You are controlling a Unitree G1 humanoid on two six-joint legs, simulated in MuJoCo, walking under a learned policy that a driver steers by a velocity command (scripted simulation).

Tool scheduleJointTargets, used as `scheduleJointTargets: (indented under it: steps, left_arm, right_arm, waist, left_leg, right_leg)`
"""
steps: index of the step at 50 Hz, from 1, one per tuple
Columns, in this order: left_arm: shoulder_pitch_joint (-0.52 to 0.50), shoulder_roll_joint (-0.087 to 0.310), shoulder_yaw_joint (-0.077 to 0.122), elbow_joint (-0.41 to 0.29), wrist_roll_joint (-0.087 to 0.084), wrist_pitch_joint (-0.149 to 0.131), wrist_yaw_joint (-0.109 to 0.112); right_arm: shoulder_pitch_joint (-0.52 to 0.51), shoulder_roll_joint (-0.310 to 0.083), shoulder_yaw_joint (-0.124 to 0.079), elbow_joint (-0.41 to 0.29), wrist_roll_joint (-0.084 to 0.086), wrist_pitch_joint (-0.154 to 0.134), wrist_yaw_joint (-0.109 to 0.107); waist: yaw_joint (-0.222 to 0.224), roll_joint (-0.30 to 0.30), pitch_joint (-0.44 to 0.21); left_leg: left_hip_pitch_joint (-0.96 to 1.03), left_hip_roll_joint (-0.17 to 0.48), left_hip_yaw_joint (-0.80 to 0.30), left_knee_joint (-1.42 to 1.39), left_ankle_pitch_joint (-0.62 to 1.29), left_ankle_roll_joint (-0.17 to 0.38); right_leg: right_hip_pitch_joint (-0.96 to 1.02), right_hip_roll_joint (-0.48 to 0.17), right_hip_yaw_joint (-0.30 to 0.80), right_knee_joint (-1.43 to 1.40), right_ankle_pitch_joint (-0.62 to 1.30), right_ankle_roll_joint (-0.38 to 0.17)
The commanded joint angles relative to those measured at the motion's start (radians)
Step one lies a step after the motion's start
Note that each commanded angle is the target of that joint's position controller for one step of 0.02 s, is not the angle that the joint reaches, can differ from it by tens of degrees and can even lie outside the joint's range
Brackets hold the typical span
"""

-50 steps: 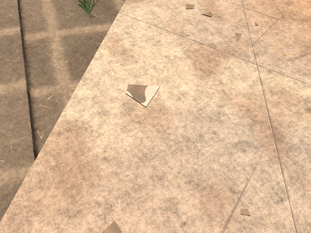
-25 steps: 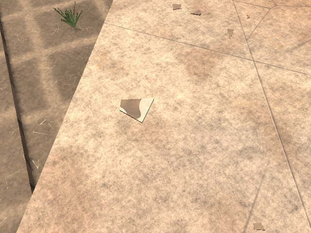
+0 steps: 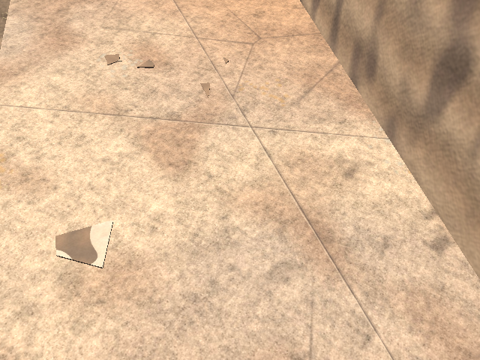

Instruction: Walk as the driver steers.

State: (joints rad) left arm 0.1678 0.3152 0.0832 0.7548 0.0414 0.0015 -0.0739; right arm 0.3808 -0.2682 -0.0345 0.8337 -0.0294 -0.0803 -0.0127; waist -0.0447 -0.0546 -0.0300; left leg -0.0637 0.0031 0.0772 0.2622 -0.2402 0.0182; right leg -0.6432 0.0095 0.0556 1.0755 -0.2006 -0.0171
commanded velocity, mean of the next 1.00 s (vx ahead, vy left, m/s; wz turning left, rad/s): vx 0.49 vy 0.00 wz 0.04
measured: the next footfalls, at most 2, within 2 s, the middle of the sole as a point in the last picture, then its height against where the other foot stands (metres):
right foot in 0.24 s outside the picture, level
left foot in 0.78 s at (234, 334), level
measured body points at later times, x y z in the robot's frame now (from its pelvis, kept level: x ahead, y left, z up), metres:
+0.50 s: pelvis +0.27 -0.08 +0.00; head +0.29 -0.09 +0.45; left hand +0.37 +0.17 -0.13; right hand +0.30 -0.35 -0.14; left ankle +0.36 +0.07 -0.67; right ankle +0.23 -0.12 -0.75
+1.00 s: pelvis +0.55 -0.06 -0.01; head +0.58 -0.05 +0.44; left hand +0.66 +0.20 -0.12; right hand +0.63 -0.34 -0.13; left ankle +0.55 -0.02 -0.75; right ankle +0.61 -0.24 -0.67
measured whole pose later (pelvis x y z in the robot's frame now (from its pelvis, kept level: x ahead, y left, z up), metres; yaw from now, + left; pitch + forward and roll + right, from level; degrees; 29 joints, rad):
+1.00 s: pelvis +0.55 -0.06 -0.01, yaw +7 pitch +0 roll +0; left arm 0.17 0.26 0.01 0.76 0.05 -0.05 -0.01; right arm 0.33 -0.28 -0.07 0.86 0.00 -0.04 0.01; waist -0.01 -0.02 0.05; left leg -0.19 -0.15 -0.02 0.37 -0.18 0.14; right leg -0.59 -0.11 0.05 1.09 -0.28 0.02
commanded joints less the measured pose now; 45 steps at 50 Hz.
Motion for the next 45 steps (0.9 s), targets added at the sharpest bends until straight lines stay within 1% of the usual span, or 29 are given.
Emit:
scheduleJointTargets:
  steps: [1,4,7,9,10,11,12,13,14,15,16,17,18,20,22,26,31,33,34,36,37,38,39,40,41,42,43,44,45]
  left_arm:
    - [-0.136,0.02,-0.008,-0.104,0.0,-0.004,-0.015]
    - [-0.224,-0.005,-0.027,-0.142,-0.001,-0.007,-0.028]
    - [-0.28,-0.01,-0.039,-0.173,0.001,-0.008,-0.032]
    - [-0.235,0.003,-0.036,-0.168,0.006,-0.009,-0.019]
    - [-0.161,0.015,-0.029,-0.148,0.009,-0.014,-0.009]
    - [-0.011,0.037,-0.016,-0.104,0.012,-0.024,0.004]
    - [0.161,0.08,0.005,-0.045,0.021,-0.031,0.022]
    - [0.216,0.184,0.028,-0.039,0.024,-0.034,0.042]
    - [0.277,0.223,0.037,-0.05,-0.011,-0.024,0.053]
    - [0.234,0.197,0.035,-0.022,-0.018,-0.019,0.065]
    - [0.171,0.132,0.018,-0.014,-0.022,-0.028,0.07]
    - [0.123,0.079,0.001,-0.009,-0.018,-0.039,0.069]
    - [0.095,0.051,-0.011,-0.003,-0.021,-0.049,0.07]
    - [0.09,0.028,-0.021,0.013,-0.022,-0.074,0.065]
    - [0.112,0.043,-0.017,0.039,-0.025,-0.09,0.062]
    - [0.15,0.027,-0.024,0.071,-0.024,-0.102,0.065]
    - [0.203,0.03,-0.033,0.109,-0.026,-0.111,0.082]
    - [0.236,0.04,-0.035,0.132,-0.023,-0.105,0.092]
    - [0.237,0.051,-0.034,0.138,-0.021,-0.102,0.097]
    - [0.228,0.085,-0.029,0.145,-0.015,-0.092,0.109]
    - [0.218,0.101,-0.025,0.144,-0.009,-0.084,0.113]
    - [0.21,0.115,-0.022,0.139,-0.006,-0.074,0.114]
    - [0.182,0.122,-0.022,0.121,-0.011,-0.072,0.112]
    - [0.235,0.029,-0.043,0.065,-0.028,-0.083,0.095]
    - [0.186,0.048,-0.037,0.031,-0.024,-0.091,0.083]
    - [0.091,0.058,-0.039,0.006,-0.014,-0.102,0.077]
    - [0.078,0.055,-0.043,-0.005,-0.023,-0.113,0.072]
    - [0.087,0.052,-0.042,0.003,-0.02,-0.109,0.072]
    - [0.103,0.047,-0.044,0.002,-0.003,-0.089,0.073]
  right_arm:
    - [0.043,-0.113,-0.028,-0.03,0.0,-0.017,0.009]
    - [0.046,-0.118,-0.03,-0.019,0.002,-0.017,0.009]
    - [0.075,-0.14,-0.036,0.008,0.003,-0.01,0.001]
    - [0.086,-0.162,-0.039,0.025,0.005,0.0,-0.006]
    - [0.103,-0.176,-0.041,0.038,0.007,0.006,-0.009]
    - [0.107,-0.186,-0.04,0.043,0.012,0.011,-0.012]
    - [0.091,-0.177,-0.034,0.029,0.013,0.011,-0.01]
    - [0.131,-0.043,-0.003,-0.035,0.022,0.007,0.011]
    - [0.089,-0.114,-0.021,-0.062,0.024,0.002,0.014]
    - [-0.028,-0.141,-0.031,-0.083,0.027,0.002,0.014]
    - [-0.041,-0.107,-0.017,-0.082,0.033,-0.007,0.015]
    - [-0.022,-0.095,-0.015,-0.056,0.025,-0.003,0.018]
    - [0.019,-0.087,-0.015,-0.036,0.009,0.014,0.023]
    - [0.07,-0.069,-0.016,-0.003,-0.002,0.047,0.037]
    - [0.033,-0.055,-0.02,-0.006,0.003,0.059,0.048]
    - [-0.126,-0.048,-0.023,-0.047,0.007,0.057,0.053]
    - [-0.287,-0.014,-0.002,-0.095,0.0,0.046,0.068]
    - [-0.33,-0.013,0.003,-0.117,-0.003,0.044,0.073]
    - [-0.326,-0.018,0.001,-0.122,-0.002,0.044,0.073]
    - [-0.266,-0.038,-0.007,-0.112,-0.004,0.048,0.066]
    - [-0.192,-0.055,-0.015,-0.094,-0.007,0.048,0.061]
    - [-0.084,-0.081,-0.029,-0.063,-0.011,0.042,0.056]
    - [0.066,-0.125,-0.051,-0.022,-0.023,0.037,0.046]
    - [0.135,-0.258,-0.091,-0.019,-0.029,0.043,0.029]
    - [0.094,-0.265,-0.094,-0.031,0.011,0.051,0.034]
    - [0.042,-0.237,-0.091,-0.028,0.029,0.056,0.028]
    - [-0.012,-0.183,-0.077,-0.032,0.028,0.058,0.024]
    - [-0.053,-0.142,-0.066,-0.033,0.025,0.056,0.023]
    - [-0.082,-0.12,-0.058,-0.036,0.029,0.051,0.019]
  waist:
    - [-0.022,0.159,0.105]
    - [-0.036,0.172,0.123]
    - [-0.043,0.181,0.135]
    - [-0.01,0.196,0.094]
    - [0.027,0.199,0.041]
    - [0.097,0.19,-0.045]
    - [0.177,0.15,-0.139]
    - [0.142,-0.089,-0.281]
    - [0.177,-0.091,-0.393]
    - [0.17,-0.002,-0.241]
    - [0.126,0.01,-0.107]
    - [0.079,0.052,-0.039]
    - [0.038,0.039,-0.007]
    - [0.008,0.017,0.003]
    - [0.006,0.002,0.039]
    - [0.041,-0.005,0.109]
    - [0.085,0.004,0.136]
    - [0.095,0.01,0.142]
    - [0.085,0.005,0.13]
    - [0.05,-0.027,0.073]
    - [0.015,-0.039,0.029]
    - [-0.031,-0.039,-0.032]
    - [-0.113,0.005,-0.108]
    - [-0.085,0.221,-0.224]
    - [-0.066,0.222,-0.292]
    - [-0.062,0.102,-0.142]
    - [-0.024,0.055,-0.036]
    - [0.022,0.011,0.038]
    - [0.056,0.015,0.063]
  left_leg:
    - [0.096,0.235,-0.117,-0.114,0.21,0.112]
    - [0.079,0.226,-0.028,-0.103,0.314,0.103]
    - [0.109,0.244,0.03,-0.067,0.442,0.089]
    - [0.131,0.247,0.087,0.063,0.798,0.071]
    - [0.135,0.253,0.1,0.19,0.976,0.07]
    - [0.081,0.253,0.116,0.37,0.997,0.062]
    - [-0.093,0.232,0.13,0.603,0.801,0.046]
    - [-0.476,0.127,0.12,0.953,-0.023,0.003]
    - [-0.6,0.007,-0.026,1.155,-0.289,-0.01]
    - [-0.681,0.066,-0.099,1.171,-0.161,-0.001]
    - [-0.659,0.099,-0.09,1.1,-0.097,0.007]
    - [-0.594,0.127,-0.095,1.013,-0.079,0.01]
    - [-0.519,0.136,-0.098,0.962,-0.077,0.006]
    - [-0.445,0.123,-0.095,0.918,-0.062,0.004]
    - [-0.493,0.112,-0.103,0.876,-0.001,0.007]
    - [-0.618,0.087,-0.121,0.72,0.165,0.007]
    - [-0.595,0.059,-0.028,0.462,0.296,0.029]
    - [-0.587,0.039,0.01,0.389,0.262,0.053]
    - [-0.558,0.017,0.029,0.364,0.222,0.07]
    - [-0.467,-0.047,0.072,0.353,0.109,0.112]
    - [-0.389,-0.079,0.08,0.345,0.052,0.136]
    - [-0.261,-0.102,0.064,0.305,0.024,0.163]
    - [-0.033,-0.068,-0.018,0.228,0.033,0.21]
    - [0.297,0.228,-0.437,0.244,0.066,0.35]
    - [0.41,0.349,-0.856,0.087,0.109,0.457]
    - [0.301,0.313,-0.7,0.048,0.073,0.411]
    - [0.149,0.287,-0.593,0.016,0.109,0.364]
    - [0.022,0.235,-0.507,-0.008,0.193,0.318]
    - [-0.072,0.187,-0.439,-0.026,0.255,0.293]
  right_leg:
    - [-0.208,-0.032,-0.019,-0.041,0.052,0.015]
    - [-0.128,-0.042,-0.088,-0.226,0.1,0.005]
    - [-0.032,-0.028,-0.165,-0.379,0.045,-0.041]
    - [0.109,0.035,-0.218,-0.444,-0.025,-0.089]
    - [0.219,0.077,-0.226,-0.467,-0.056,-0.118]
    - [0.418,0.108,-0.207,-0.525,-0.027,-0.15]
    - [0.686,0.061,-0.119,-0.557,-0.016,-0.182]
    - [1.027,-0.273,0.337,-0.591,-0.153,-0.276]
    - [1.065,-0.429,0.729,-0.74,-0.003,-0.354]
    - [0.976,-0.367,0.522,-0.737,0.128,-0.326]
    - [0.806,-0.332,0.37,-0.747,0.27,-0.3]
    - [0.678,-0.276,0.261,-0.77,0.345,-0.252]
    - [0.579,-0.239,0.185,-0.797,0.389,-0.227]
    - [0.496,-0.208,0.098,-0.851,0.411,-0.208]
    - [0.485,-0.197,0.042,-0.903,0.389,-0.196]
    - [0.529,-0.174,-0.062,-0.952,0.377,-0.152]
    - [0.623,-0.195,-0.152,-0.957,0.498,-0.121]
    - [0.702,-0.214,-0.175,-0.92,0.604,-0.109]
    - [0.736,-0.221,-0.19,-0.876,0.725,-0.1]
    - [0.796,-0.233,-0.216,-0.731,1.035,-0.082]
    - [0.802,-0.239,-0.228,-0.606,1.13,-0.08]
    - [0.766,-0.24,-0.234,-0.433,1.092,-0.082]
    - [0.617,-0.214,-0.252,-0.181,0.878,-0.072]
    - [0.249,-0.082,-0.26,0.221,0.196,-0.028]
    - [-0.024,0.073,-0.076,0.429,-0.333,-0.01]
    - [-0.118,-0.014,0.018,0.4,-0.223,-0.02]
    - [-0.094,-0.056,0.003,0.307,-0.143,-0.018]
    - [-0.041,-0.085,-0.005,0.218,-0.126,-0.01]
    - [0.022,-0.102,-0.006,0.16,-0.123,0.01]
Velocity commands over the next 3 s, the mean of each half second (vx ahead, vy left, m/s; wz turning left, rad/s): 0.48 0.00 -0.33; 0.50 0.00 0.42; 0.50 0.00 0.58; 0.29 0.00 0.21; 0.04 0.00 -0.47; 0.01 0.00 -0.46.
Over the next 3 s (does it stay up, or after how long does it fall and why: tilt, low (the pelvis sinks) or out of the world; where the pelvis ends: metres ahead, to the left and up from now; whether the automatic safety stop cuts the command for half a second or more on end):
stays up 0.99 0.04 0.00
